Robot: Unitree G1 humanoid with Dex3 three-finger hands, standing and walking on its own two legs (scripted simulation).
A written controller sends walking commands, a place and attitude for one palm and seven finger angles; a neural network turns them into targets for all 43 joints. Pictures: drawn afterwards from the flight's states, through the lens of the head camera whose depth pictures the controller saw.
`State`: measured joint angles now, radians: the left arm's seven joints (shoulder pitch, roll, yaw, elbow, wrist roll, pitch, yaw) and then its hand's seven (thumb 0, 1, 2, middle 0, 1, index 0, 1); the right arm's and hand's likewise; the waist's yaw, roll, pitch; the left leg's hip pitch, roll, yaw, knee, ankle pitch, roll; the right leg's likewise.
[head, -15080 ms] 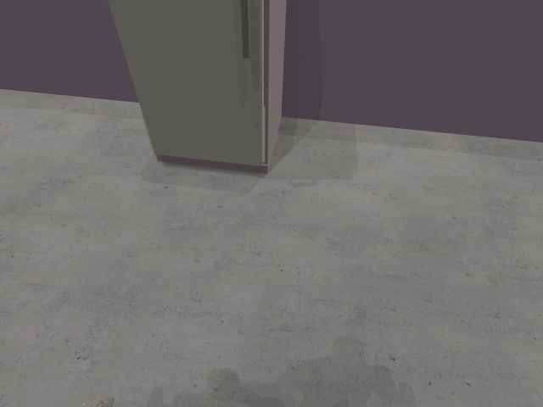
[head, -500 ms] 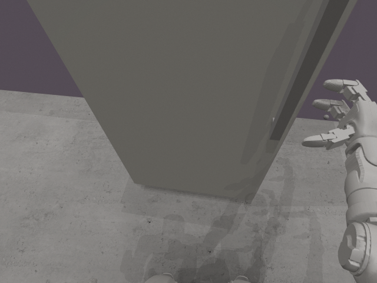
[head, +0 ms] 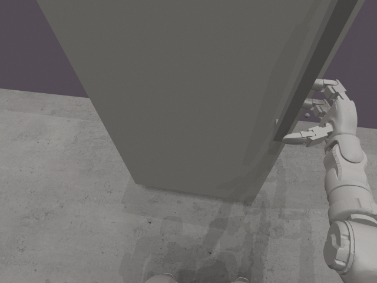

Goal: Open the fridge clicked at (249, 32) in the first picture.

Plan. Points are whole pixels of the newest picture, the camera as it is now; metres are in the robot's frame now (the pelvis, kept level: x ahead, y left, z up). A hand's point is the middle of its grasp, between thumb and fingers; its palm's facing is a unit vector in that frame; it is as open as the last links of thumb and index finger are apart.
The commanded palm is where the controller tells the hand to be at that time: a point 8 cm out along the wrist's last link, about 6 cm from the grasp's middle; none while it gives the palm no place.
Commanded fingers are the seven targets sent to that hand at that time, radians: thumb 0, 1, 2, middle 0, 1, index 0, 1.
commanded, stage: feel for the door with the fingertips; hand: right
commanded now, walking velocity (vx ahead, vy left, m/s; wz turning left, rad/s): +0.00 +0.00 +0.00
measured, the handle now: (308, 63) +0.52 -0.15 +0.18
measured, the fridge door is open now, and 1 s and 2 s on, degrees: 0 0 0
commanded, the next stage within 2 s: slide the fingers in behind the handle in 0.44 s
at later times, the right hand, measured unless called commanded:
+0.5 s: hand (311, 109) +0.48 -0.18 +0.10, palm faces +0.02 +1.00 +0.00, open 13.8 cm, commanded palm +0.46 -0.23 +0.10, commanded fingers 0.00 0.50 -0.30 0.30 1.20 0.30 1.20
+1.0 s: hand (303, 111) +0.47 -0.16 +0.10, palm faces +0.00 +1.00 +0.00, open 13.9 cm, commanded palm +0.44 -0.21 +0.10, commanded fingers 0.00 0.50 -0.30 0.30 1.20 0.30 1.20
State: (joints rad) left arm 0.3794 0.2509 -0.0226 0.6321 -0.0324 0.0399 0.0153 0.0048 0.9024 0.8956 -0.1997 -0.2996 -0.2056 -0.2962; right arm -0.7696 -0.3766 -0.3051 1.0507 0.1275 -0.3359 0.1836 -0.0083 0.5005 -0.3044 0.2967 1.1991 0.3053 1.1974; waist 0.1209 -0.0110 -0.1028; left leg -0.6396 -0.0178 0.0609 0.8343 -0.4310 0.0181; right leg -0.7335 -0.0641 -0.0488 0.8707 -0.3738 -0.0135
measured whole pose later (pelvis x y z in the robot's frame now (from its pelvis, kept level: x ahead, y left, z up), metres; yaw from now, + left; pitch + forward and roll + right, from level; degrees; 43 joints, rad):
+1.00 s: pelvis +0.00 +0.00 +0.00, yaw +0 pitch +14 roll +2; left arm 0.40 0.25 -0.01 0.64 -0.03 0.04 0.00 0.00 0.90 0.90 -0.20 -0.30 -0.21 -0.30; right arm -0.80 -0.37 -0.29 1.07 0.12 -0.36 0.17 -0.01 0.50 -0.30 0.30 1.20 0.31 1.20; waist 0.13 -0.02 -0.11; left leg -0.66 -0.02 0.06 0.84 -0.43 0.02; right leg -0.76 -0.06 -0.04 0.88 -0.37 -0.01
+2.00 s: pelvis +0.00 +0.01 +0.00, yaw -1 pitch +14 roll +1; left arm 0.39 0.25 0.00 0.66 -0.02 0.04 0.00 0.00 0.90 0.90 -0.20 -0.30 -0.20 -0.30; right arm -0.83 -0.31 -0.24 1.10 0.11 -0.38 0.07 -0.01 0.50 -0.30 0.30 1.20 0.30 1.20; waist 0.13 -0.02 -0.10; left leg -0.66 -0.02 0.07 0.84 -0.43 0.03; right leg -0.75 -0.06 -0.03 0.86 -0.36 0.00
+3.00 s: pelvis +0.01 +0.01 +0.00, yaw +0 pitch +14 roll +1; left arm 0.39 0.25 0.00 0.65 -0.02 0.05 0.00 0.00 0.90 0.90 -0.20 -0.30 -0.20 -0.30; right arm -0.80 -0.30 -0.25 1.07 0.11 -0.37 0.08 0.00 -0.36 -0.67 0.39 1.32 0.40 1.32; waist 0.13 -0.02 -0.11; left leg -0.64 -0.02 0.06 0.83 -0.44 0.03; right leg -0.73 -0.06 -0.04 0.86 -0.37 0.00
